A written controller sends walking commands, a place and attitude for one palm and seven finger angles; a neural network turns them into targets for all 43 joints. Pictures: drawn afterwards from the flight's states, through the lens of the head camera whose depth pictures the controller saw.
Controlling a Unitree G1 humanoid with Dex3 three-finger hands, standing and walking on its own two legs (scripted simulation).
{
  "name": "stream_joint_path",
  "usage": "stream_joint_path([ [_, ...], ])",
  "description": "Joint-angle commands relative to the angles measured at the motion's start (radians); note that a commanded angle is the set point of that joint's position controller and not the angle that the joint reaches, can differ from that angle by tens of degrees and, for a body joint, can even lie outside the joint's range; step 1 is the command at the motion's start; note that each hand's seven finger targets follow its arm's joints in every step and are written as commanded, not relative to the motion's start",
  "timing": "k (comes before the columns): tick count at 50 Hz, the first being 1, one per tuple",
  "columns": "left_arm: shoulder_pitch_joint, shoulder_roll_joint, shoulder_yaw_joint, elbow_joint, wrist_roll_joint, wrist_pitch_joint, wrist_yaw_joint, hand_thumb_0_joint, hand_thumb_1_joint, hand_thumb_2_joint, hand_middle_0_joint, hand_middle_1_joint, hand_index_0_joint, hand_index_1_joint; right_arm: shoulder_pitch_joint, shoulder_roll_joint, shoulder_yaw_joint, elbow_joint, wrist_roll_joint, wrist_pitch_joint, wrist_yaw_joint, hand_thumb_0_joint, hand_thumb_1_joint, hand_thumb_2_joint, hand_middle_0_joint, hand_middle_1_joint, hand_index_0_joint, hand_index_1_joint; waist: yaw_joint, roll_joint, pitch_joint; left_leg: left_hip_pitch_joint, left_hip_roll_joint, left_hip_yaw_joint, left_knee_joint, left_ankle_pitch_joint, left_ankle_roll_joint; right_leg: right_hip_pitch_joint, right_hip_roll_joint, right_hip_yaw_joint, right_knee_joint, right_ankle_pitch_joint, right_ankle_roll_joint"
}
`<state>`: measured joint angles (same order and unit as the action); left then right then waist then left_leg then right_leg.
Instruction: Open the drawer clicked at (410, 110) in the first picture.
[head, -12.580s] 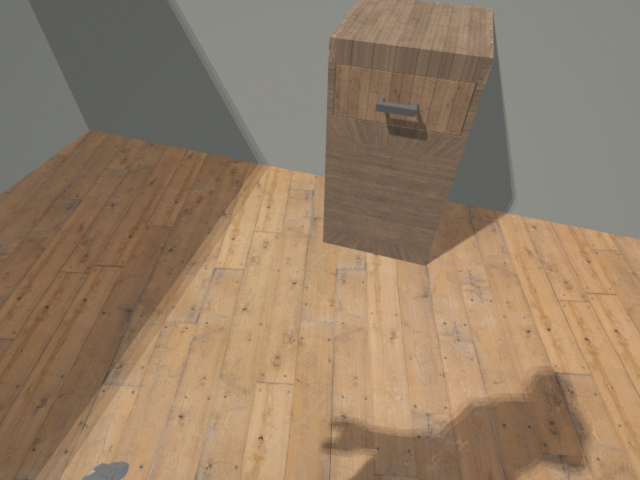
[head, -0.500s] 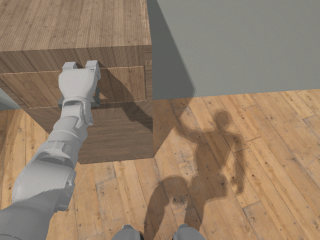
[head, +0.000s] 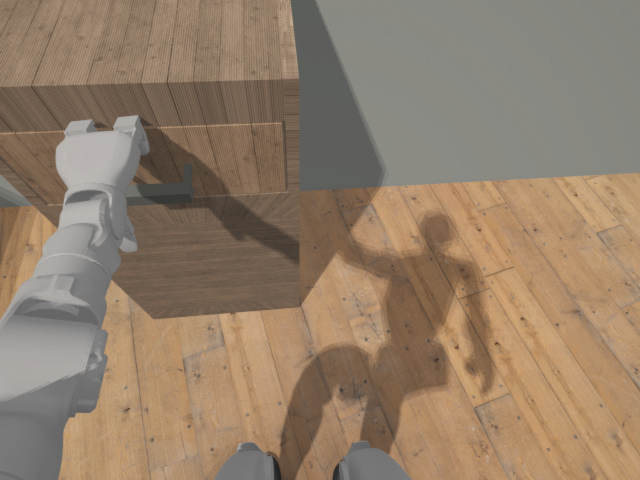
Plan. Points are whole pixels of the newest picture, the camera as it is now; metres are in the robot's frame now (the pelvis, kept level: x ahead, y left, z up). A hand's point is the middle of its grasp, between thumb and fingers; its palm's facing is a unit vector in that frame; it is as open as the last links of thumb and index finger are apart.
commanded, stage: move the hooked fingers above the handle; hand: left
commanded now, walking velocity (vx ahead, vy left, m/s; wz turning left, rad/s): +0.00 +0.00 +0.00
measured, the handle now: (153, 183) +0.55 +0.20 -0.03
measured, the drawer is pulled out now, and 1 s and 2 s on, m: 0.00 0.00 0.00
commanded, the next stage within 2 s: lower the fingers behind the handle in 0.90 s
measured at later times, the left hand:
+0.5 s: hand (125, 184) +0.50 +0.22 +0.03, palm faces -0.03 -0.05 -1.00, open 13.6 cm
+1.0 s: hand (139, 182) +0.50 +0.20 +0.03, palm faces -0.03 -0.03 -1.00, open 13.6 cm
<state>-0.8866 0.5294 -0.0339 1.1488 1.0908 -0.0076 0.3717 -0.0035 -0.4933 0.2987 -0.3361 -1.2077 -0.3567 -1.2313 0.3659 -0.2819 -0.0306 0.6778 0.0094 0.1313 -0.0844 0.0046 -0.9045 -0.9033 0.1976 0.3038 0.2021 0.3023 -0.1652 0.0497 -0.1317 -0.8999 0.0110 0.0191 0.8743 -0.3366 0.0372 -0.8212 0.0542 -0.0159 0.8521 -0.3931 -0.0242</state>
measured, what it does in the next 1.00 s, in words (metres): stands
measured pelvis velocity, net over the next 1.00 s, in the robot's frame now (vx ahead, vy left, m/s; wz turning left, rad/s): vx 0.03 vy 0.00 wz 0.01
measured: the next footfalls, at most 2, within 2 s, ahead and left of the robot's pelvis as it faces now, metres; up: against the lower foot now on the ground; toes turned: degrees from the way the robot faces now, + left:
none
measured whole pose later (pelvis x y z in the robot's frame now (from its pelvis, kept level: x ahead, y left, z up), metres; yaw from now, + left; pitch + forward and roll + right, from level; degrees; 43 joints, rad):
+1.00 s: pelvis +0.03 +0.00 +0.01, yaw +0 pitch +19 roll -2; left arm -0.80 0.41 -0.07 1.06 1.08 -0.01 0.37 0.00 -0.49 0.30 -0.32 -1.21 -0.35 -1.23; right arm 0.36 -0.25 -0.06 0.69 -0.01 0.15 -0.02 0.00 -0.91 -0.90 0.20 0.30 0.20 0.30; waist -0.12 0.06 -0.16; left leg -0.81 0.00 0.02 0.84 -0.37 0.04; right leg -0.72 0.05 -0.01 0.80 -0.42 -0.03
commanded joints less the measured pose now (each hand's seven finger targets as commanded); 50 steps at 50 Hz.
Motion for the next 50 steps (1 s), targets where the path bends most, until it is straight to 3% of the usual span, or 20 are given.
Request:
stream_joint_path([
  [1, -0.530, 0.191, -0.011, -0.250, -0.024, 0.002, -0.009, 0.000, -0.500, 0.300, -0.300, -1.200, -0.300, -1.200, 0.148, -0.140, -0.071, -0.037, -0.009, -0.027, 0.004, 0.000, -0.900, -0.900, 0.200, 0.300, 0.200, 0.300, -0.024, 0.070, -0.527, 0.464, -0.021, -0.027, -0.061, 0.253, 0.017, 0.141, 0.012, 0.007, -0.154, 0.234, -0.001],
  [2, -0.528, 0.142, -0.039, -0.279, -0.039, -0.014, -0.023, 0.000, -0.500, 0.300, -0.300, -1.200, -0.300, -1.200, 0.155, -0.139, -0.078, -0.028, -0.013, -0.031, 0.008, 0.000, -0.900, -0.900, 0.200, 0.300, 0.200, 0.300, -0.029, 0.094, -0.547, 0.517, -0.017, -0.029, -0.054, 0.284, 0.017, 0.122, 0.016, 0.008, -0.158, 0.249, 0.001],
  [4, -0.482, 0.125, -0.036, -0.279, -0.053, -0.035, -0.045, 0.000, -0.500, 0.300, -0.300, -1.200, -0.300, -1.200, 0.156, -0.136, -0.080, -0.016, -0.016, -0.027, 0.014, 0.000, -0.900, -0.900, 0.200, 0.300, 0.200, 0.300, -0.015, 0.103, -0.504, 0.542, -0.013, -0.040, -0.064, 0.306, 0.011, 0.104, 0.021, -0.002, -0.163, 0.243, -0.005],
  [6, -0.476, 0.089, -0.053, -0.287, -0.056, -0.056, -0.055, 0.000, -0.500, 0.300, -0.300, -1.200, -0.300, -1.200, 0.152, -0.133, -0.080, -0.008, -0.020, -0.025, 0.017, 0.000, -0.900, -0.900, 0.200, 0.300, 0.200, 0.300, -0.023, 0.076, -0.457, 0.537, -0.011, -0.049, -0.065, 0.321, 0.012, 0.087, 0.023, -0.008, -0.165, 0.246, -0.008],
  [9, -0.437, 0.131, -0.016, -0.243, -0.026, -0.064, -0.036, 0.000, -0.500, 0.300, -0.300, -1.200, -0.300, -1.200, 0.145, -0.133, -0.072, -0.005, -0.019, -0.017, 0.024, 0.000, -0.900, -0.900, 0.200, 0.300, 0.200, 0.300, -0.006, 0.077, -0.348, 0.468, -0.013, -0.051, -0.079, 0.275, 0.010, 0.057, 0.024, -0.014, -0.161, 0.209, -0.016],
  [11, -0.452, 0.134, -0.002, -0.290, -0.010, -0.072, -0.015, 0.000, -0.500, 0.300, -0.300, -1.200, -0.300, -1.200, 0.134, -0.129, -0.075, -0.015, -0.023, -0.017, 0.032, 0.000, -0.900, -0.900, 0.200, 0.300, 0.200, 0.300, 0.006, 0.091, -0.371, 0.486, -0.013, -0.052, -0.072, 0.319, 0.009, 0.058, 0.026, -0.015, -0.148, 0.231, -0.021],
  [14, -0.429, 0.068, -0.032, -0.311, -0.004, -0.067, 0.011, 0.000, -0.500, 0.300, -0.300, -1.200, -0.300, -1.200, 0.132, -0.122, -0.084, -0.025, -0.030, -0.016, 0.048, 0.000, -0.900, -0.900, 0.200, 0.300, 0.200, 0.300, 0.010, 0.111, -0.414, 0.540, -0.007, -0.062, -0.061, 0.378, 0.000, 0.037, 0.030, -0.027, -0.129, 0.246, -0.023],
  [19, -0.421, 0.080, -0.006, -0.298, -0.015, -0.030, 0.027, 0.000, -0.500, 0.300, -0.300, -1.200, -0.300, -1.200, 0.137, -0.128, -0.091, -0.025, -0.032, -0.004, 0.061, 0.000, -0.900, -0.900, 0.200, 0.300, 0.200, 0.300, 0.006, 0.031, -0.458, 0.548, -0.006, -0.065, -0.055, 0.410, 0.004, 0.077, 0.032, -0.027, -0.126, 0.283, -0.015],
  [21, -0.421, 0.079, -0.004, -0.295, -0.019, -0.020, 0.026, 0.000, -0.500, 0.300, -0.300, -1.200, -0.300, -1.200, 0.134, -0.127, -0.091, -0.025, -0.034, -0.001, 0.064, 0.000, -0.900, -0.900, 0.200, 0.300, 0.200, 0.300, 0.010, 0.042, -0.469, 0.554, -0.009, -0.061, -0.058, 0.429, 0.003, 0.096, 0.030, -0.026, -0.128, 0.303, -0.017],
  [24, -0.416, 0.077, -0.012, -0.276, -0.011, -0.002, 0.020, 0.000, -0.500, 0.300, -0.300, -1.200, -0.300, -1.200, 0.128, -0.125, -0.088, -0.023, -0.027, 0.007, 0.062, 0.000, -0.900, -0.900, 0.200, 0.300, 0.200, 0.300, 0.004, 0.014, -0.431, 0.534, -0.008, -0.057, -0.067, 0.401, 0.005, 0.099, 0.029, -0.025, -0.137, 0.295, -0.013],
  [25, -0.413, 0.063, -0.024, -0.276, -0.011, 0.002, 0.017, 0.000, -0.500, 0.300, -0.300, -1.200, -0.300, -1.200, 0.125, -0.122, -0.087, -0.028, -0.027, 0.008, 0.063, 0.000, -0.900, -0.900, 0.200, 0.300, 0.200, 0.300, 0.008, 0.034, -0.418, 0.534, -0.010, -0.055, -0.073, 0.397, 0.004, 0.099, 0.028, -0.026, -0.140, 0.289, -0.016],
  [29, -0.415, 0.040, -0.042, -0.290, -0.012, -0.001, 0.005, 0.000, -0.500, 0.300, -0.300, -1.200, -0.300, -1.200, 0.118, -0.118, -0.086, -0.031, -0.026, 0.011, 0.061, 0.000, -0.900, -0.900, 0.200, 0.300, 0.200, 0.300, 0.004, 0.031, -0.418, 0.554, -0.009, -0.056, -0.076, 0.406, 0.005, 0.103, 0.027, -0.023, -0.147, 0.297, -0.016],
  [32, -0.390, 0.037, -0.040, -0.303, -0.017, -0.014, -0.007, 0.000, -0.500, 0.300, -0.300, -1.200, -0.300, -1.200, 0.114, -0.114, -0.086, -0.038, -0.026, 0.012, 0.062, 0.000, -0.900, -0.900, 0.200, 0.300, 0.200, 0.300, 0.020, 0.059, -0.433, 0.569, -0.011, -0.056, -0.077, 0.423, 0.002, 0.114, 0.027, -0.022, -0.145, 0.301, -0.018],
  [34, -0.377, 0.012, -0.057, -0.284, -0.019, -0.015, -0.010, 0.000, -0.500, 0.300, -0.300, -1.200, -0.300, -1.200, 0.109, -0.112, -0.086, -0.037, -0.025, 0.012, 0.060, 0.000, -0.900, -0.900, 0.200, 0.300, 0.200, 0.300, 0.007, 0.028, -0.399, 0.544, -0.011, -0.052, -0.079, 0.387, 0.006, 0.110, 0.027, -0.021, -0.154, 0.290, -0.016],
  [36, -0.393, 0.038, -0.039, -0.290, -0.020, -0.022, -0.006, 0.000, -0.500, 0.300, -0.300, -1.200, -0.300, -1.200, 0.107, -0.114, -0.084, -0.038, -0.025, 0.011, 0.057, 0.000, -0.900, -0.900, 0.200, 0.300, 0.200, 0.300, 0.010, 0.022, -0.380, 0.517, -0.014, -0.050, -0.085, 0.369, 0.007, 0.121, 0.024, -0.017, -0.153, 0.284, -0.018],
  [40, -0.346, 0.138, 0.044, -0.286, -0.005, -0.020, 0.024, 0.000, -0.500, 0.300, -0.300, -1.200, -0.300, -1.200, 0.097, -0.117, -0.077, -0.049, -0.024, 0.014, 0.052, 0.000, -0.900, -0.900, 0.200, 0.300, 0.200, 0.300, 0.046, 0.036, -0.411, 0.472, -0.022, -0.032, -0.087, 0.351, 0.009, 0.172, 0.022, -0.009, -0.142, 0.306, -0.020],
  [43, -0.341, 0.097, 0.015, -0.282, 0.004, -0.010, 0.038, 0.000, -0.500, 0.300, -0.300, -1.200, -0.300, -1.200, 0.093, -0.114, -0.081, -0.051, -0.023, 0.011, 0.055, 0.000, -0.900, -0.900, 0.200, 0.300, 0.200, 0.300, 0.041, 0.034, -0.407, 0.477, -0.021, -0.028, -0.086, 0.355, 0.008, 0.165, 0.024, -0.013, -0.143, 0.306, -0.020],
  [47, -0.402, 0.124, 0.020, -0.296, 0.001, 0.004, 0.046, 0.000, -0.500, 0.300, -0.300, -1.200, -0.300, -1.200, 0.102, -0.122, -0.083, -0.044, -0.020, 0.007, 0.050, 0.000, -0.900, -0.900, 0.200, 0.300, 0.200, 0.300, 0.024, 0.016, -0.441, 0.472, -0.023, -0.027, -0.088, 0.343, 0.012, 0.188, 0.020, -0.003, -0.148, 0.318, -0.013],
  [48, -0.382, 0.106, 0.010, -0.278, -0.003, 0.013, 0.043, 0.000, -0.500, 0.300, -0.300, -1.200, -0.300, -1.200, 0.102, -0.119, -0.084, -0.043, -0.019, 0.006, 0.050, 0.000, -0.900, -0.900, 0.200, 0.300, 0.200, 0.300, 0.025, 0.028, -0.433, 0.476, -0.025, -0.022, -0.090, 0.335, 0.011, 0.188, 0.021, -0.004, -0.153, 0.313, -0.014],
  [50, -0.375, 0.119, 0.015, -0.243, -0.007, 0.027, 0.036, 0.000, -0.500, 0.300, -0.300, -1.200, -0.300, -1.200, 0.104, -0.121, -0.082, -0.036, -0.016, 0.007, 0.046, 0.000, -0.900, -0.900, 0.200, 0.300, 0.200, 0.300, 0.019, -0.009, -0.404, 0.450, -0.026, -0.016, -0.093, 0.316, 0.015, 0.201, 0.019, 0.000, -0.165, 0.316, -0.010],
])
